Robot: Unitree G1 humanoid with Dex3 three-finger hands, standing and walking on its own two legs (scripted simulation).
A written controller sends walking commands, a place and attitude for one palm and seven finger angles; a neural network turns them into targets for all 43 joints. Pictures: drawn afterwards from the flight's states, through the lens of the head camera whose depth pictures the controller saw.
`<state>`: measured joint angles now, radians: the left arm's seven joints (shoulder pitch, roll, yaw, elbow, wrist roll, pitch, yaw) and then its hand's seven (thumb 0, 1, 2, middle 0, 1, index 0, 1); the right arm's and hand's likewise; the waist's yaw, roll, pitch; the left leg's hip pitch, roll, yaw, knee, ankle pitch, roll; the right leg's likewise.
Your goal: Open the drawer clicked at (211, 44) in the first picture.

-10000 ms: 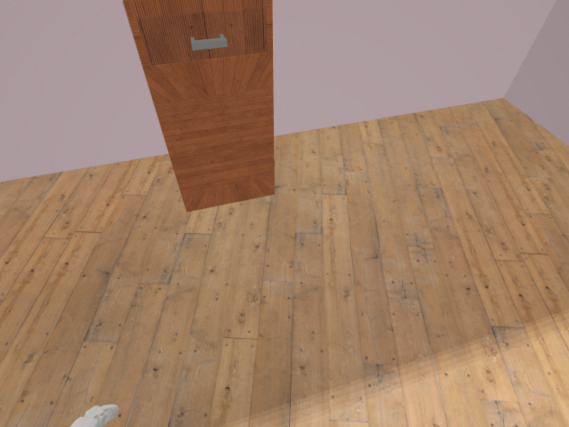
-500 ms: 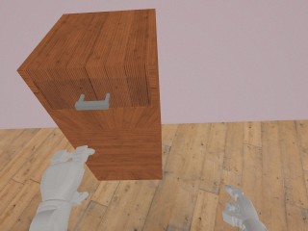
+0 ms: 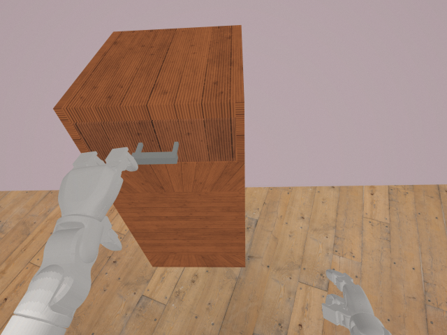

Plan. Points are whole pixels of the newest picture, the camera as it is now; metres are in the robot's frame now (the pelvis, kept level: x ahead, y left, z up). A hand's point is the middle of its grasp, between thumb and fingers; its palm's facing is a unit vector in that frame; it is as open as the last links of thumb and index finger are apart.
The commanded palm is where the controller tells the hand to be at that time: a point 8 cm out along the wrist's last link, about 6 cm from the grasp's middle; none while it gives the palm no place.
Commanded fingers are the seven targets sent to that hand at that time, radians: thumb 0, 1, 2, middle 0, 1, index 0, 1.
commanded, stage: raise the hand with hooked fingers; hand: left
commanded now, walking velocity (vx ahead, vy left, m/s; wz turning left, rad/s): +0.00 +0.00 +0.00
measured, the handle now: (156, 152) +0.51 +0.24 +0.02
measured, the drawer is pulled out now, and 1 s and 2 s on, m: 0.00 0.00 0.00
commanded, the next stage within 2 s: move the hooked fingers above the handle in 0.54 s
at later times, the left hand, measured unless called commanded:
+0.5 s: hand (98, 209) +0.27 +0.24 +0.13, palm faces +0.13 -0.09 -0.99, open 13.8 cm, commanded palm +0.24 +0.24 +0.19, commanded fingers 0.00 -0.50 0.30 -0.30 -1.20 -0.30 -1.20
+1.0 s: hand (109, 188) +0.31 +0.24 +0.12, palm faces +0.10 -0.06 -0.99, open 13.8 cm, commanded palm +0.28 +0.24 +0.18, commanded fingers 0.00 -0.50 0.30 -0.30 -1.20 -0.30 -1.20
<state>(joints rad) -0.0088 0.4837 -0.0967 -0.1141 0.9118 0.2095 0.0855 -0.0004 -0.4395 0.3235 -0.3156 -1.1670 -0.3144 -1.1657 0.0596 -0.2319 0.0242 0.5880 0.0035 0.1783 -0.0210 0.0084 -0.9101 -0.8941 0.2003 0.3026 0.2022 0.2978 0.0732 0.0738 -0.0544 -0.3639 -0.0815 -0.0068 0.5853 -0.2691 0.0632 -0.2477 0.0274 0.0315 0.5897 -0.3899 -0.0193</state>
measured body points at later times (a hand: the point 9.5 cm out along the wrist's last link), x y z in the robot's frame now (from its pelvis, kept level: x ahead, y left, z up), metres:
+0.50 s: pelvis -0.04 +0.00 +0.01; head -0.03 -0.03 +0.46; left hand +0.25 +0.24 +0.18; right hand +0.16 -0.22 -0.10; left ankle +0.02 +0.08 -0.73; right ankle -0.05 -0.11 -0.73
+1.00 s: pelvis -0.02 -0.02 +0.01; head -0.01 -0.05 +0.46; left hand +0.30 +0.24 +0.18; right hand +0.18 -0.24 -0.10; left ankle +0.02 +0.08 -0.73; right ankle -0.05 -0.11 -0.73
